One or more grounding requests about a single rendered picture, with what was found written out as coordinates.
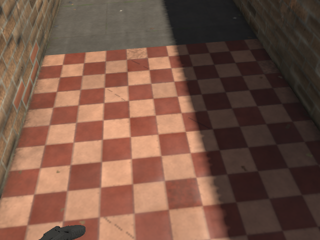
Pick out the left robot hand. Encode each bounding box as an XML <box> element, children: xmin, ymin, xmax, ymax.
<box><xmin>39</xmin><ymin>225</ymin><xmax>86</xmax><ymax>240</ymax></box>

